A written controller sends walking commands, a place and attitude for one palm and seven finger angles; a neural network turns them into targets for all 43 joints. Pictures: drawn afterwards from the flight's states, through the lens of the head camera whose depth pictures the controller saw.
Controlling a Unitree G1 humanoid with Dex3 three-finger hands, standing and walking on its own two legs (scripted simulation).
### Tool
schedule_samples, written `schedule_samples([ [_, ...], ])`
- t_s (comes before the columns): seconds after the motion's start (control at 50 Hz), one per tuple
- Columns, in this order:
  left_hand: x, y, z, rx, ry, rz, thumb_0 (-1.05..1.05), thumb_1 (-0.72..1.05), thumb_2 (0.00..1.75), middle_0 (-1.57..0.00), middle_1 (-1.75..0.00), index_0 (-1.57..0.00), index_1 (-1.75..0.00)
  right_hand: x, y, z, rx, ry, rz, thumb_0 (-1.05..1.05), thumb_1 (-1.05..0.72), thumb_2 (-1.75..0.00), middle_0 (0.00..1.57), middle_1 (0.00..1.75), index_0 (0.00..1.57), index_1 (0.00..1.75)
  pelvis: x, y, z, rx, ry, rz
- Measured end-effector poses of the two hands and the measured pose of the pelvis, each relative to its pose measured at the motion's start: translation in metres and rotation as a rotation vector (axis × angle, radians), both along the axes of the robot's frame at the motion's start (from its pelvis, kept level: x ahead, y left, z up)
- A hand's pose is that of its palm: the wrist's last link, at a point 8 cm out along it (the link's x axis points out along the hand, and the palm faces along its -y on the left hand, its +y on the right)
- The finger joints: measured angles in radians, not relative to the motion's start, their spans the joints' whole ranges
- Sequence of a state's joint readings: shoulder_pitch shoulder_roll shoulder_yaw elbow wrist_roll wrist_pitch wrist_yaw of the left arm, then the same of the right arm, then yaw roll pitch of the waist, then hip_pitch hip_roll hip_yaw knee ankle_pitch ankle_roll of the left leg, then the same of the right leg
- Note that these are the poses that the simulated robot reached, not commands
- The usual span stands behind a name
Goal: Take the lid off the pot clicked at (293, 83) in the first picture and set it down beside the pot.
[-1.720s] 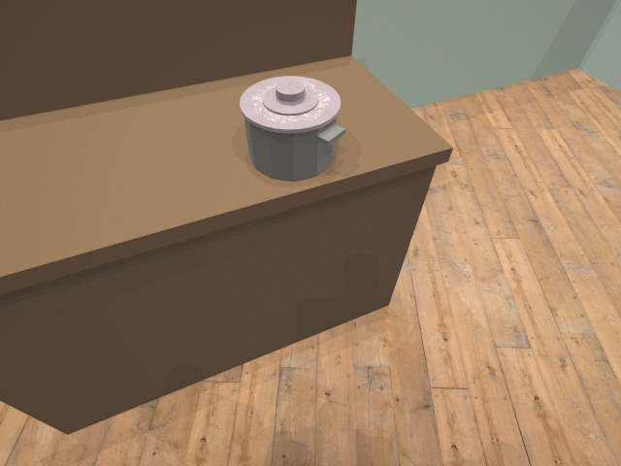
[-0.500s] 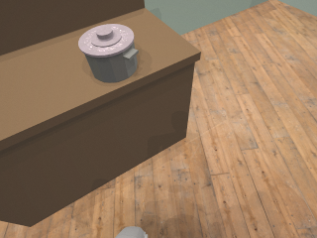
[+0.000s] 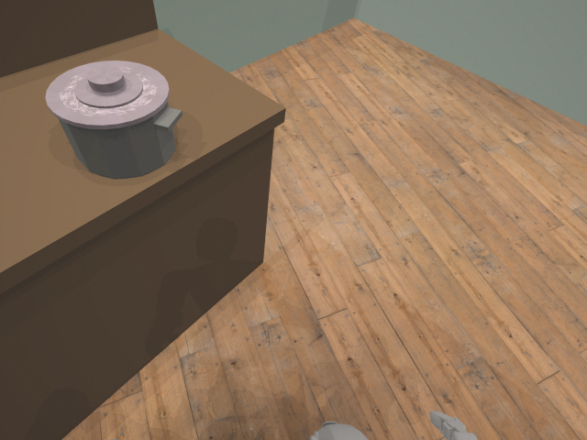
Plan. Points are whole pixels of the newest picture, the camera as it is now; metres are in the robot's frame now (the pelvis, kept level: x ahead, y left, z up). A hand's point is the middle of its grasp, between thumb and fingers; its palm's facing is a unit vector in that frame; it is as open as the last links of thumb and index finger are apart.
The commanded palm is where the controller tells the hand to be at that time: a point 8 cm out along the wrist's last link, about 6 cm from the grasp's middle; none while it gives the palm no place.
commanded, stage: walk to a spot facing it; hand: left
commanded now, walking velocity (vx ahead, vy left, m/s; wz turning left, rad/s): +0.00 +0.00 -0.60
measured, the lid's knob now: (106, 79) +0.60 +0.39 +0.12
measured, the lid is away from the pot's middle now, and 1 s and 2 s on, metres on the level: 0.00 0.00 0.00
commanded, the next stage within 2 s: turn to face it in 1.70 s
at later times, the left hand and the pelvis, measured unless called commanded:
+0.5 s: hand (237, 404) +0.19 +0.09 -0.15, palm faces -0.38 -0.89 -0.26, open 7.4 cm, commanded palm none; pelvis -0.01 -0.04 -0.01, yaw -20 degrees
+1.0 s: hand (207, 401) +0.19 +0.14 -0.18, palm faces -0.51 -0.84 -0.19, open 7.4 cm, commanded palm none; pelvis +0.08 -0.03 -0.01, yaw -38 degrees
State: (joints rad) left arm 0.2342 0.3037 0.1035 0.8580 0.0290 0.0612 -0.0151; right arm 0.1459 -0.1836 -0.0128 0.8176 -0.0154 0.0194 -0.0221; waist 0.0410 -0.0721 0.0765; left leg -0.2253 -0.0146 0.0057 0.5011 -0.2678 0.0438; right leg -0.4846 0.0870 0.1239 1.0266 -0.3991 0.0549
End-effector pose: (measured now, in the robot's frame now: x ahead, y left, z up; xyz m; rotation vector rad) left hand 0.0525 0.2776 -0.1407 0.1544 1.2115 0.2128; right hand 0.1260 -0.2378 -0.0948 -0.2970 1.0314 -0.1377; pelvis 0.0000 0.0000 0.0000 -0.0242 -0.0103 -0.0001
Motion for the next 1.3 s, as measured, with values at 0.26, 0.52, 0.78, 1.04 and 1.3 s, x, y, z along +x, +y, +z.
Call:
schedule_samples([
  [0.26, 0.068, -0.027, 0.007, -0.020, 0.055, -0.255, 0.00, 0.91, 0.90, -0.19, -0.30, -0.20, -0.30, -0.160, -0.005, -0.018, 0.040, 0.259, -0.318, 0.01, -0.90, -0.90, 0.20, 0.30, 0.20, 0.30, 0.001, 0.003, 0.005, 0.005, 0.016, -0.181],
  [0.52, 0.147, -0.142, 0.023, 0.016, -0.112, -0.516, 0.00, 0.90, 0.90, -0.20, -0.30, -0.20, -0.30, -0.244, -0.042, -0.058, 0.140, 0.350, -0.572, 0.01, -0.91, -0.90, 0.20, 0.30, 0.19, 0.29, -0.006, -0.044, -0.009, 0.031, 0.005, -0.358],
  [0.78, 0.119, -0.134, 0.022, -0.009, -0.001, -0.545, 0.00, 0.90, 0.90, -0.20, -0.30, -0.21, -0.30, -0.151, -0.078, -0.027, 0.110, 0.039, -0.586, 0.01, -0.91, -0.90, 0.20, 0.30, 0.19, 0.29, 0.017, -0.050, 0.004, 0.045, -0.007, -0.518],
  [1.04, 0.188, -0.099, -0.008, -0.014, 0.162, -0.630, 0.01, 0.90, 0.90, -0.19, -0.30, -0.20, -0.30, -0.091, -0.051, -0.003, 0.017, -0.048, -0.671, 0.01, -0.91, -0.90, 0.20, 0.30, 0.20, 0.29, 0.096, -0.036, -0.001, 0.006, 0.003, -0.676],
  [1.3, 0.345, -0.254, 0.000, -0.068, 0.055, -0.928, 0.00, 0.91, 0.90, -0.19, -0.30, -0.20, -0.30, -0.169, 0.045, -0.021, 0.218, 0.326, -1.042, 0.01, -0.91, -0.90, 0.20, 0.30, 0.20, 0.29, 0.164, -0.088, 0.003, 0.015, 0.017, -0.850],
])
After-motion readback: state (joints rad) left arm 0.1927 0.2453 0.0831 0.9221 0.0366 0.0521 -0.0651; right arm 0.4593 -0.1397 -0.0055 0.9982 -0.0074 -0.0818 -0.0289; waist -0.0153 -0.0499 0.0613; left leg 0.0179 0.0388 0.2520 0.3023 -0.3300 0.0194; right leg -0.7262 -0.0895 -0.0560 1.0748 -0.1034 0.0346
